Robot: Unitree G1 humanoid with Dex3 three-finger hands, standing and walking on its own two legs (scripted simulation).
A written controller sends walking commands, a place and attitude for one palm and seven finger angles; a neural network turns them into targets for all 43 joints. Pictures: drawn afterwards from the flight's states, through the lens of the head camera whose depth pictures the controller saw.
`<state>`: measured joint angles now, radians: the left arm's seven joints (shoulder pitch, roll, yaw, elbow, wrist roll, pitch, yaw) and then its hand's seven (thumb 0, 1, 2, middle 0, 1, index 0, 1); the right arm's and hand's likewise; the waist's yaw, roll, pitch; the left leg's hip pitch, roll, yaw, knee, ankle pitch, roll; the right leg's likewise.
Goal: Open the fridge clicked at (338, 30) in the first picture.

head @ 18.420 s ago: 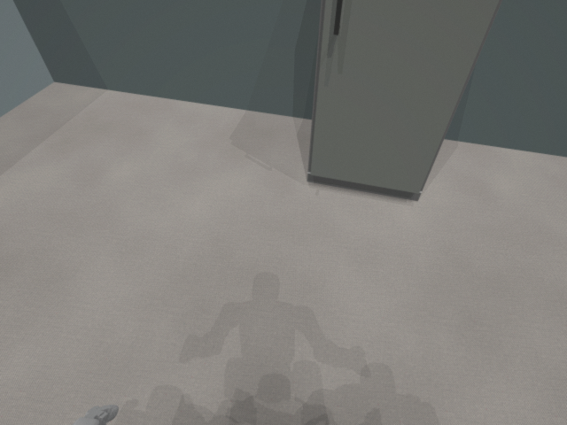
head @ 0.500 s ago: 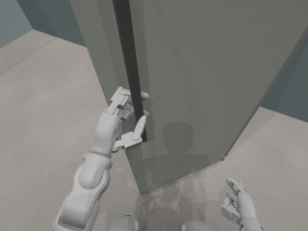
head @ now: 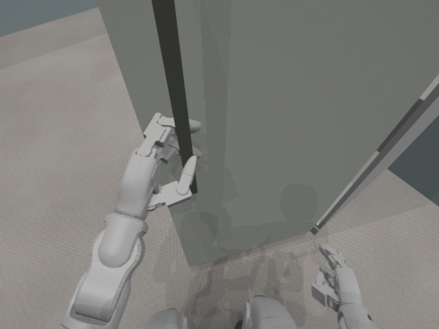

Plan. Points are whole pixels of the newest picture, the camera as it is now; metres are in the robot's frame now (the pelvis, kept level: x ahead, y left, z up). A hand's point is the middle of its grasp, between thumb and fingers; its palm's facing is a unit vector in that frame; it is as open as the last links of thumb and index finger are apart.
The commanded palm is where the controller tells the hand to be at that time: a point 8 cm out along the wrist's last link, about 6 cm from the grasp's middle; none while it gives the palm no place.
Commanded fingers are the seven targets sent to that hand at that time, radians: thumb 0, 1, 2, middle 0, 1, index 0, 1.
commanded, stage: walk backward, drawing the door open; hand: left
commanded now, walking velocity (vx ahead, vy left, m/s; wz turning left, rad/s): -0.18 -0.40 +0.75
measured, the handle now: (171, 65) +0.35 +0.06 +0.29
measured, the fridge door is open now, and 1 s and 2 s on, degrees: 68 86 87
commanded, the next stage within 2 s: stop walking and hold the door back in 0.18 s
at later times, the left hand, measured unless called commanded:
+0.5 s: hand (263, 275) +0.17 -0.04 +0.15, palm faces +0.31 -0.93 -0.19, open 7.0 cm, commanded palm +0.17 +0.03 +0.14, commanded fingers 0.00 0.90 0.90 -0.45 -1.40 -0.45 -1.40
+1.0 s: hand (278, 277) +0.17 -0.05 +0.16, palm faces +0.46 -0.86 -0.24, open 6.6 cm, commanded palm +0.16 +0.01 +0.14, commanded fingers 0.00 0.90 0.90 -0.45 -1.40 -0.45 -1.40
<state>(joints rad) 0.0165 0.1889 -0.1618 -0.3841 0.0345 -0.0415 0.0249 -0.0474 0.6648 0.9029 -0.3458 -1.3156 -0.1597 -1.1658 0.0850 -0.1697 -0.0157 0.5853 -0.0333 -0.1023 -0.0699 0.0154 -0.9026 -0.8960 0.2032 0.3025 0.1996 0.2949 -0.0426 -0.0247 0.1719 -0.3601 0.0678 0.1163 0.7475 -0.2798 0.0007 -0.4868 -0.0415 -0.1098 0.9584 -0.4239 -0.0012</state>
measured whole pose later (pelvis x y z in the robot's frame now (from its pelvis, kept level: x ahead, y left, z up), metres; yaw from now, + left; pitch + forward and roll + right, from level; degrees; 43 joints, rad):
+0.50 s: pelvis -0.09 -0.23 +0.00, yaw +21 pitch -6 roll +2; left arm -0.19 0.18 -0.15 -0.02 -0.06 0.00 0.08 -0.04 0.64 0.97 -0.34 -1.29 -0.19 -1.19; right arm 0.15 -0.22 0.02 0.64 0.02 0.00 -0.09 0.02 -0.90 -0.90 0.20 0.30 0.20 0.29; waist 0.03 0.03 0.09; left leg -0.41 0.07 0.05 0.79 -0.36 0.01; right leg -0.38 -0.05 -0.07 0.83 -0.43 0.03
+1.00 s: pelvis -0.23 -0.36 +0.01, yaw +21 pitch -6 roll +5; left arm -0.91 0.38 0.17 0.94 -0.05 -0.09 0.04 -0.01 0.67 0.95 -0.30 -1.21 -0.22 -1.27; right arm 0.19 -0.34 -0.06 0.72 0.03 -0.03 -0.07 0.01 -0.90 -0.90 0.20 0.30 0.20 0.29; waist -0.09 -0.02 0.23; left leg -0.19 0.00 0.15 0.63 -0.36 0.07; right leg -0.65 -0.01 -0.02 1.02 -0.36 0.05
